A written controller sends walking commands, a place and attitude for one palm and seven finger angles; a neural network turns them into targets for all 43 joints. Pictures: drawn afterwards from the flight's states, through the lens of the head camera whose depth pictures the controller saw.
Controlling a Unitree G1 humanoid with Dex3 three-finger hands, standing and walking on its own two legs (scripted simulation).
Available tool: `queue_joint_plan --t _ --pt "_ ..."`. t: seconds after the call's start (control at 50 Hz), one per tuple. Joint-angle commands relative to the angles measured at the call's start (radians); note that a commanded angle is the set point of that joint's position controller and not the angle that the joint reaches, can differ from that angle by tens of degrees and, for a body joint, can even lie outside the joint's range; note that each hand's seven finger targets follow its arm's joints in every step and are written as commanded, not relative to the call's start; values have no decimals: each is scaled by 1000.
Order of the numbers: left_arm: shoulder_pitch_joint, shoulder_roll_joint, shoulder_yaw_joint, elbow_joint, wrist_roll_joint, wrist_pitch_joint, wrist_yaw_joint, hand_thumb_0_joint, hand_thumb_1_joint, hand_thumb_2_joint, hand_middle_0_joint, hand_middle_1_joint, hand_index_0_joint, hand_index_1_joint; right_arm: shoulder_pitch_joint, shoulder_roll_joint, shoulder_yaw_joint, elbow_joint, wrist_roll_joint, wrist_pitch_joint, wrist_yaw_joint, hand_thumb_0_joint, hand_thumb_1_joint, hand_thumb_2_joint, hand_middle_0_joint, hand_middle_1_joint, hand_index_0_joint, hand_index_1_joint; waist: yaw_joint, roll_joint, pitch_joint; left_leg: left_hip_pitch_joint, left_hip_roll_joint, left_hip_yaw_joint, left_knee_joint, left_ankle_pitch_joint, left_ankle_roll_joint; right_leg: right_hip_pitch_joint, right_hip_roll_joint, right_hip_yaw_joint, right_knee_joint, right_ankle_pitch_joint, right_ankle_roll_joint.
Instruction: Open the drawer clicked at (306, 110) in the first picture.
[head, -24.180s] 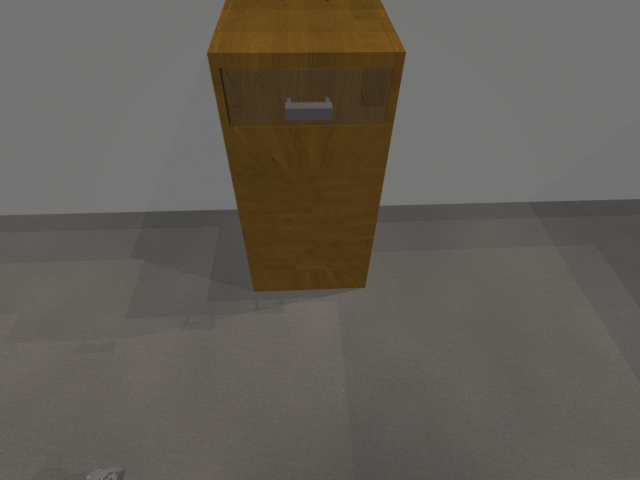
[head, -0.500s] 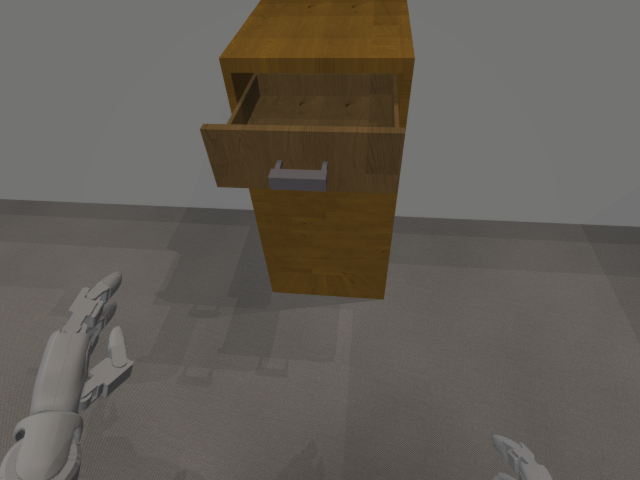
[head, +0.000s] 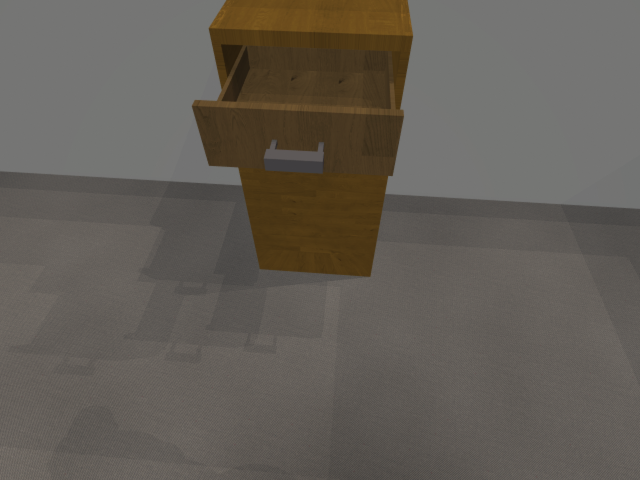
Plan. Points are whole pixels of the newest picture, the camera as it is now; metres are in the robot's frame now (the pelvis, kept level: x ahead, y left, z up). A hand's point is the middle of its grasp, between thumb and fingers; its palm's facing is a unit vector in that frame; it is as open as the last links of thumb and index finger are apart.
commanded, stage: let the arm hang, fingers relaxed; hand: left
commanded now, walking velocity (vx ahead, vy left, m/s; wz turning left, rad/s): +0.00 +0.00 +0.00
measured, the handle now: (296, 153) +0.65 +0.09 +0.01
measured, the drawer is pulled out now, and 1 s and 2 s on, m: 0.24 0.24 0.24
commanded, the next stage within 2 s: look to check the result in 0.50 s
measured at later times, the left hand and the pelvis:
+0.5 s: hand out of the picture +0.01 +0.16 -0.17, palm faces +0.04 -0.98 -0.19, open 7.3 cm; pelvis +0.01 -0.01 +0.00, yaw -1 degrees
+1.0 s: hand out of the picture +0.03 +0.15 -0.17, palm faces +0.03 -0.98 -0.19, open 7.4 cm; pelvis +0.03 -0.01 +0.00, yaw -1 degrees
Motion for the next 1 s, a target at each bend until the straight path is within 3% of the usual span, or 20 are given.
queue_joint_plan --t 0.0,0.1,0.36,0.58,0.98 --pt "17 69 7 -32 5 -21 8 0 900 900 -200 -300 -200 -300 64 -87 -21 -22 3 -19 -7 0 -900 -900 200 300 200 300 -11 -23 23 -26 109 -126 -136 -155 26 -43 -81 114 -95 -145 -26" --pt "29 51 10 -25 6 -22 12 0 900 900 -200 -300 -200 -300 68 -69 -24 -8 0 -21 -7 0 -900 -900 200 300 200 300 -7 -26 32 -34 106 -118 -137 -171 28 -53 -79 118 -90 -155 -22" --pt "-7 36 18 -35 3 -30 14 0 900 900 -200 -300 -200 -300 75 -28 -22 8 -2 -27 -10 0 -900 -900 200 300 200 300 -15 -3 36 -13 87 -88 -95 -67 16 -50 -95 136 -101 -113 -31" --pt "-18 33 18 -26 1 -34 16 0 900 900 -200 -300 -200 -300 66 -39 -22 15 2 -31 -14 0 -900 -900 200 300 200 300 -17 -12 -2 33 98 -84 -95 10 11 -5 -97 127 -97 -30 -29" --pt "-22 31 15 -16 0 -37 18 0 900 900 -200 -300 -200 -300 31 -49 -22 27 3 -32 -18 0 -900 -900 200 300 200 300 -18 -10 13 65 104 -77 -98 49 5 7 -97 124 -103 24 -25"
